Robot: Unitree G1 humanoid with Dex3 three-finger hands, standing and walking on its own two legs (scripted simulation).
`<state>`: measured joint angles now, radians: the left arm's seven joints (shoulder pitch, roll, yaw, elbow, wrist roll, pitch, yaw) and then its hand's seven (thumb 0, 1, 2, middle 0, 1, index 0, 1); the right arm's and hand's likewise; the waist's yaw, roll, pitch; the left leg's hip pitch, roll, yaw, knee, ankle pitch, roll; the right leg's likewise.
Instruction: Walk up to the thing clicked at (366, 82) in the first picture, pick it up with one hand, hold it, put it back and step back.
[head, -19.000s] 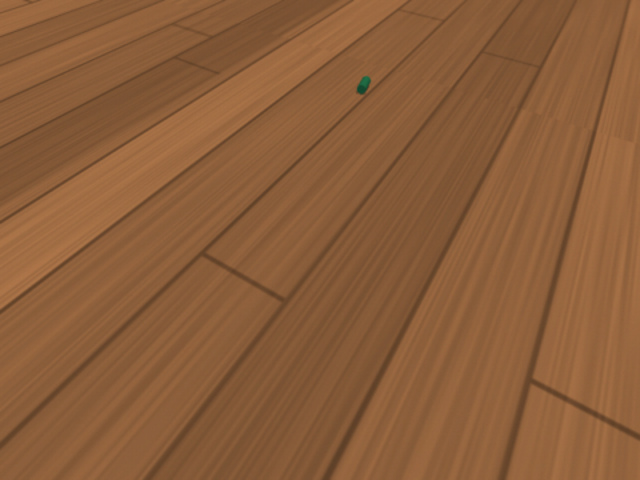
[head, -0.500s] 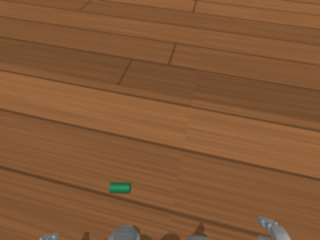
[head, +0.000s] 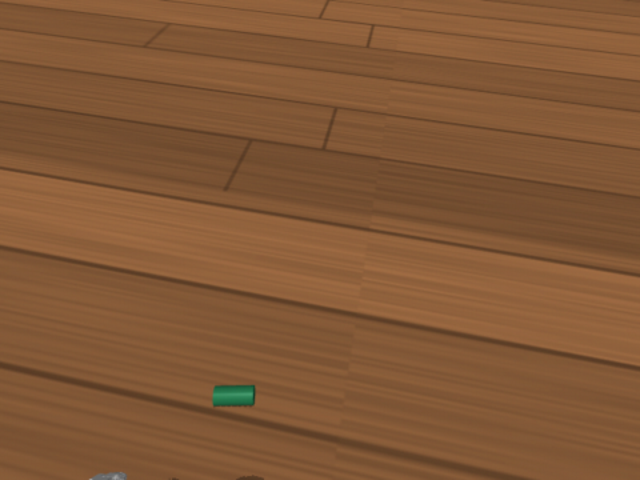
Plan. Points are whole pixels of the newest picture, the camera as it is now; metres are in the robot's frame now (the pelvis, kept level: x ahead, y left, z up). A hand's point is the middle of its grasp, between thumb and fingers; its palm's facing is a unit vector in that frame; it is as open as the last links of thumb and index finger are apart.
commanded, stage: walk up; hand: left
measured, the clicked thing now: (234, 395) +0.44 +0.25 -0.75
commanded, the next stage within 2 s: none
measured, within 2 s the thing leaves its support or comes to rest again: neither
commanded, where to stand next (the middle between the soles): +0.06 +0.00 m, yaw +2 degrees
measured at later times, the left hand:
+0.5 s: hand out of the picture +0.06 +0.25 -0.16, palm faces +0.01 -0.94 -0.33, open 7.4 cm
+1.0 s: hand out of the picture -0.02 +0.25 -0.14, palm faces +0.10 -0.91 -0.41, open 7.4 cm
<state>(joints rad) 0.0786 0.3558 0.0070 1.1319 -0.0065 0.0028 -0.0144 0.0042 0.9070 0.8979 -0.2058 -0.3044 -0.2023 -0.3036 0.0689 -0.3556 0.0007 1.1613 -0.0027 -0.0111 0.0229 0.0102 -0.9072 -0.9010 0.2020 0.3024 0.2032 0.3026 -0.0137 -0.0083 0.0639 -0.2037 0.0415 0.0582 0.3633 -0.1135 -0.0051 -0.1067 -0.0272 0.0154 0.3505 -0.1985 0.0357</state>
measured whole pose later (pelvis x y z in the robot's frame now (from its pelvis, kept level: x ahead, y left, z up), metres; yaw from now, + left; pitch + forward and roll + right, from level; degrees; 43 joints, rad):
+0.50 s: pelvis +0.00 +0.00 +0.00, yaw +1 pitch -1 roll +0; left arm 0.12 0.35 0.03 1.14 0.00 0.02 -0.01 0.00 0.91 0.90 -0.21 -0.30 -0.20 -0.30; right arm 0.05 -0.35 -0.02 1.15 0.00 0.00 0.02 0.01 -0.91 -0.90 0.20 0.30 0.20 0.30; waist 0.00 0.00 0.07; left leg -0.23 0.04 0.05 0.37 -0.11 -0.01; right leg -0.14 -0.03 0.01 0.37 -0.21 0.03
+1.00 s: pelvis -0.05 -0.02 -0.01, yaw +5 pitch -1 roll +1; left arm 0.25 0.36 0.07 0.88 0.04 -0.03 -0.02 0.00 0.90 0.90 -0.21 -0.31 -0.21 -0.30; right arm 0.21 -0.41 -0.07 0.98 -0.04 0.06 0.06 0.01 -0.91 -0.90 0.20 0.30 0.20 0.30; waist 0.04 0.03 0.08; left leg -0.31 -0.02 -0.06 0.82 -0.51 -0.01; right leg -0.23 -0.07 -0.08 0.55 -0.30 -0.03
